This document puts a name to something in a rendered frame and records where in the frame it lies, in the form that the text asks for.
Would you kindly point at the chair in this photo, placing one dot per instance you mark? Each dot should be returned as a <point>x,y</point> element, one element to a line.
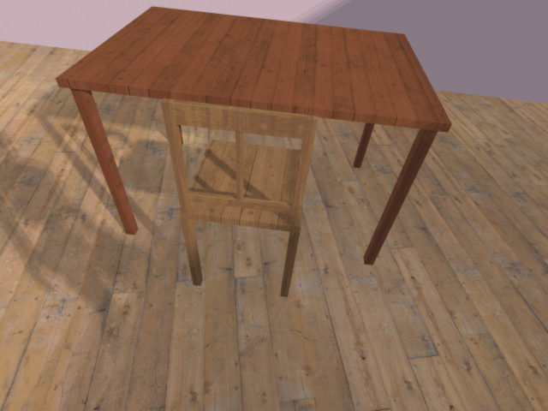
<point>238,183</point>

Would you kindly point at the table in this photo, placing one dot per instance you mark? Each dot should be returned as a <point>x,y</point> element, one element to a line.
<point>330,72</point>

